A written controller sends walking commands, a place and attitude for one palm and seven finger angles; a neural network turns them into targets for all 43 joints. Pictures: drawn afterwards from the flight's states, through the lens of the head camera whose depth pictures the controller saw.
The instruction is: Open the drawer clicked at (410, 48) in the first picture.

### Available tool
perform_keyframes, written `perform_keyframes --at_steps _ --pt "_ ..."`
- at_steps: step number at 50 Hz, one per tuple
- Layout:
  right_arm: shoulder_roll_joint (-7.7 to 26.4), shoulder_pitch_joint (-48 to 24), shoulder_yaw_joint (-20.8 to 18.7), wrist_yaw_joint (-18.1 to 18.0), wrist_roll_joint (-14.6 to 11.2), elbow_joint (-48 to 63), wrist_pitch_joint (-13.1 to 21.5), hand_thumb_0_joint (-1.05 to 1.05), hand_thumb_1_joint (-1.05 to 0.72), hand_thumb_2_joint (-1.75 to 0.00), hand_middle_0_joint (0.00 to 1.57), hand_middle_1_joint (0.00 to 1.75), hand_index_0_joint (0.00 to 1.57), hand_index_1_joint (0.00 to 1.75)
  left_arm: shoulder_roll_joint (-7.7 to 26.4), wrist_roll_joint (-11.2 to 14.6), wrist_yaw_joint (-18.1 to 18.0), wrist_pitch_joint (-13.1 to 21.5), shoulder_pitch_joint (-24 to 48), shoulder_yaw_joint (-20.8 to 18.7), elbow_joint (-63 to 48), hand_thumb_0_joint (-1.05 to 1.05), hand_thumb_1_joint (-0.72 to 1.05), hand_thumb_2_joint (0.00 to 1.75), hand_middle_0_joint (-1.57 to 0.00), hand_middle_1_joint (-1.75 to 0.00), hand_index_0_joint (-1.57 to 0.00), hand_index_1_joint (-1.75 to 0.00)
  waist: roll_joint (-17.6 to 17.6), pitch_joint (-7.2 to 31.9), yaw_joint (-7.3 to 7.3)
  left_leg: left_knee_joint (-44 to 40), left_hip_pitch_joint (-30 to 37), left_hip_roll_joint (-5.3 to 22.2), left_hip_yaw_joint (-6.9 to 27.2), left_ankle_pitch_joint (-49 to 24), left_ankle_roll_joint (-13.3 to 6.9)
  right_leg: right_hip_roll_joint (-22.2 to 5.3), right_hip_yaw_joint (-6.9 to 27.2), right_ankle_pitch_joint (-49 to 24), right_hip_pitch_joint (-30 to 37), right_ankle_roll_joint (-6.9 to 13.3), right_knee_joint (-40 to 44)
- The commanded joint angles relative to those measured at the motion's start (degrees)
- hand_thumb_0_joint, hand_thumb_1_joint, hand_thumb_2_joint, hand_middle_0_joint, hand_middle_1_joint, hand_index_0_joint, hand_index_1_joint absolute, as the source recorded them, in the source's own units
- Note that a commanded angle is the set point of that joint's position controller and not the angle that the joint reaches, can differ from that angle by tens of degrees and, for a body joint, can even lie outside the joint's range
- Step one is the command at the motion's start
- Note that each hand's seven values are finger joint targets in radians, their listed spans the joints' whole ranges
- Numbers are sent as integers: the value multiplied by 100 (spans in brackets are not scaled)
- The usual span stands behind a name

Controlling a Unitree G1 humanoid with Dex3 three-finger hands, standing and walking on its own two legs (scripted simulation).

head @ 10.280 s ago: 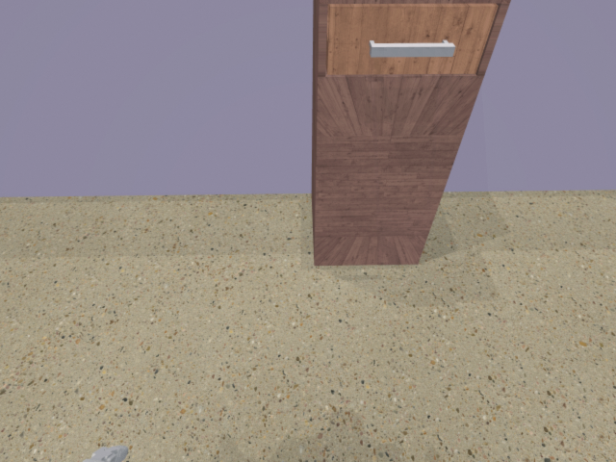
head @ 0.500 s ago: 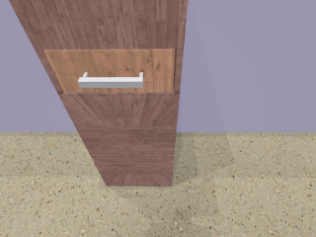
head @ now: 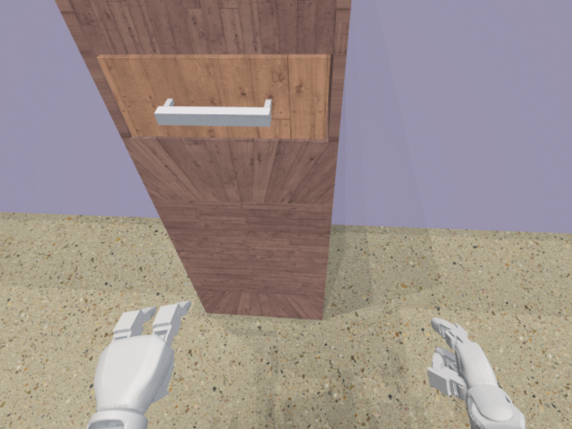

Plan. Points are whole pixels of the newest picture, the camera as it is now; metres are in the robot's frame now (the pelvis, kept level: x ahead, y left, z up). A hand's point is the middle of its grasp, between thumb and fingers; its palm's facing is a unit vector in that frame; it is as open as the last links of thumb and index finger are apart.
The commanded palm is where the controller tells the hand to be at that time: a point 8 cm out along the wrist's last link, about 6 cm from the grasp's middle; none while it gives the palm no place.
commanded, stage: raise the hand with hooked fingers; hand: left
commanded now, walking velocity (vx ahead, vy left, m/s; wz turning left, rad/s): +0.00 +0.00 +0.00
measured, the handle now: (216, 110) +0.57 +0.21 +0.15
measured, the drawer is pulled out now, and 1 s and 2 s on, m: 0.00 0.00 0.00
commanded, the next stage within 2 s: move the hooked fingers above the handle in 1.56 s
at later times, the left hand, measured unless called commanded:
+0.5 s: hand (116, 269) +0.26 +0.26 +0.11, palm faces +0.07 -0.11 -0.99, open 11.6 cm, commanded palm +0.23 +0.27 +0.18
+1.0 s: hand (34, 167) +0.30 +0.32 +0.24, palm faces +0.20 -0.01 -0.98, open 13.8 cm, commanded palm +0.26 +0.31 +0.29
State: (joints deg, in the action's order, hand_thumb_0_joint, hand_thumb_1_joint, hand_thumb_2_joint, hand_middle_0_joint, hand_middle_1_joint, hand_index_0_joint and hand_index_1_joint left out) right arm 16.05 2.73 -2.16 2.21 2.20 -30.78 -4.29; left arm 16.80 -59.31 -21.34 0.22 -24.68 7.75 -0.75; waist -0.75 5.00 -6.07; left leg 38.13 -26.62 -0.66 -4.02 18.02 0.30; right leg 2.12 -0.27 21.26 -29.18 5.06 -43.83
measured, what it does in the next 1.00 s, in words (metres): shifts its weight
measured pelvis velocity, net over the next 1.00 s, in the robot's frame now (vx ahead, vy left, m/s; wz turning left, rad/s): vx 0.00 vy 0.06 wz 0.05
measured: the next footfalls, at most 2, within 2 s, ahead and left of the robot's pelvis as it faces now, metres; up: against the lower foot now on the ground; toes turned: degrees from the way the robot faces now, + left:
none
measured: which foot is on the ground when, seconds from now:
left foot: down 0.00-1.00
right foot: down 0.00-1.00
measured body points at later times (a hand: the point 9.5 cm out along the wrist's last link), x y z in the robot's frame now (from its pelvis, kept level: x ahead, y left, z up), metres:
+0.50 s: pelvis +0.01 +0.03 +0.02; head +0.02 -0.01 +0.47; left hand +0.26 +0.26 +0.16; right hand +0.21 -0.18 -0.09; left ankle +0.01 +0.13 -0.71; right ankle +0.01 -0.06 -0.71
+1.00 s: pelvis +0.00 +0.06 +0.03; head +0.00 +0.01 +0.48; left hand +0.29 +0.32 +0.29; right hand +0.25 -0.12 -0.06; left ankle +0.01 +0.13 -0.71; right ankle +0.01 -0.06 -0.71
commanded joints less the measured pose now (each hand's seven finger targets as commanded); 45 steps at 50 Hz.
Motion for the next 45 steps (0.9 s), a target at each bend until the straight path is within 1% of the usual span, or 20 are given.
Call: perform_keyframes --at_steps 1,2,4,6,7,10,12,15,16,17,20,21,25,29,31,35,37,41,43,45 --pt "203 -693 -45 -166 197 761 85 0 -90 -90 20 30 20 30 1809 -398 -731 40 2474 -1306 -2175 0 36 67 -24 -64 -24 -64 335 1238 235 252 500 -448 342 -576 -269 -305 1584 -636 618 -146 1238" --pt "172 -694 -62 -224 203 746 124 0 -90 -90 20 30 20 30 1695 -306 -784 163 2706 -1203 -2175 0 34 66 -24 -66 -24 -66 439 1194 307 336 649 -437 381 -522 -289 -333 1632 -435 517 -143 1344" --pt "161 -653 -55 -290 165 669 221 0 -90 -90 20 30 20 30 1541 -37 -728 342 2671 -1073 -1991 0 29 64 -24 -69 -24 -69 560 1035 443 339 881 -403 448 -465 -310 -315 1448 -370 396 -158 1424" --pt "166 -694 -29 -329 131 637 272 0 -90 -90 20 30 20 30 1302 248 -544 325 2801 -813 -1912 0 25 62 -25 -72 -25 -72 431 1057 543 227 1022 -368 489 -511 -341 -304 1195 -571 492 -230 1443" --pt "167 -727 -7 -367 106 588 274 0 -90 -90 20 30 20 30 1300 330 -420 240 2719 -777 -1637 0 22 61 -25 -74 -25 -74 253 824 548 125 929 -349 453 -518 -343 -318 1107 -708 575 -285 1523" --pt "173 -787 87 -410 -7 548 161 0 -90 -90 20 30 20 30 1249 461 158 -285 2466 -606 -908 0 15 58 -25 -78 -25 -78 -379 412 351 -350 607 -287 390 -457 -292 -362 974 -671 993 -391 1781" --pt "202 -868 163 -387 -124 622 34 0 -90 -90 20 30 20 30 1278 534 608 -674 2121 -559 -757 0 11 56 -26 -81 -26 -81 -500 296 189 -660 560 -243 323 -541 -271 -377 888 -766 1393 -417 1832" --pt "215 -907 227 -377 -152 704 -72 0 -90 -90 20 30 20 30 1629 542 1067 -892 2111 -820 -1119 0 4 53 -26 -86 -26 -86 -378 428 6 -969 771 -196 272 -901 -282 -352 609 -1272 1930 -420 1719" --pt "243 -918 250 -365 -148 700 -75 0 -90 -90 20 30 20 30 1889 529 1173 -899 1973 -1087 -1129 0 1 52 -26 -87 -26 -87 -248 513 -64 -1055 834 -169 281 -1052 -253 -332 580 -1438 2132 -388 1685" --pt "218 -907 280 -345 -144 708 -81 0 -90 -90 20 30 20 30 1926 516 1256 -857 2045 -1140 -1441 0 -1 51 -27 -88 -27 -88 -46 610 -90 -1119 947 -160 291 -1250 -249 -337 503 -1733 2282 -370 1637" --pt "234 -864 247 -338 -128 700 -76 0 -90 -90 20 30 20 30 2118 544 1274 -658 2394 -1413 -2030 0 -8 48 -27 -93 -27 -93 246 805 -110 -1246 1266 -122 346 -1625 -248 -297 423 -2156 2454 -331 1673" --pt "261 -882 239 -338 -127 703 -59 0 -90 -90 20 30 20 30 2309 557 1216 -584 2522 -1621 -2224 0 -10 47 -27 -94 -27 -94 332 938 -127 -1276 1330 -108 381 -1721 -237 -273 453 -2175 2567 -310 1695" --pt "278 -748 139 -277 -162 548 26 0 -90 -90 20 30 20 30 2058 664 1088 -371 2965 -1453 -2463 0 -20 43 -28 -100 -28 -100 580 851 -17 -1330 1765 -87 462 -2200 -215 -225 240 -2339 2297 -257 1741" --pt "365 -748 74 -252 -273 377 -17 0 -90 -90 20 30 20 30 1983 777 1291 -599 3460 -1218 -2041 0 -29 39 -29 -107 -29 -107 290 559 119 -1465 1868 -44 491 -2125 -175 -210 82 -2052 2090 -290 1889" --pt "382 -852 90 -242 -340 402 -35 0 -90 -90 20 30 20 30 2024 818 1503 -774 3789 -1142 -1957 0 -34 37 -29 -110 -29 -110 215 566 127 -1552 1942 -26 538 -2091 -154 -185 64 -1938 2157 -281 1938" --pt "425 -922 136 -274 -353 384 -124 0 -90 -90 20 30 20 30 2398 803 1960 -972 4567 -1112 -2020 0 -43 33 -29 -115 -29 -115 365 794 106 -1683 2113 -29 572 -2208 -122 -215 17 -1926 2357 -299 1986" --pt "398 -935 197 -246 -348 383 -90 0 -90 -90 20 30 20 30 2543 828 2161 -965 4798 -1197 -2044 0 -48 31 -30 -118 -30 -118 476 962 59 -1700 2212 -20 627 -2434 -98 -212 -11 -1977 2506 -274 1975" --pt "424 -984 237 -221 -355 407 -109 0 -90 -90 20 30 20 30 3027 995 2470 -913 5027 -1686 -1949 0 -50 30 -30 -120 -30 -120 420 920 -10 -1747 2228 14 644 -2631 -93 -162 8 -2137 2642 -271 2061" --pt "422 -891 270 -191 -344 329 -133 0 -90 -90 20 30 20 30 3050 1050 2630 -907 5287 -1673 -1651 0 -50 30 -30 -120 -30 -120 251 737 1 -1835 2139 21 636 -2551 -73 -183 -65 -2060 2583 -284 2101" --pt "444 -914 277 -176 -345 332 -143 0 -90 -90 20 30 20 30 3136 1101 2756 -917 5636 -1701 -1570 0 -50 30 -30 -120 -30 -120 359 692 15 -1827 2140 13 613 -2564 -67 -187 -67 -2078 2520 -285 2127"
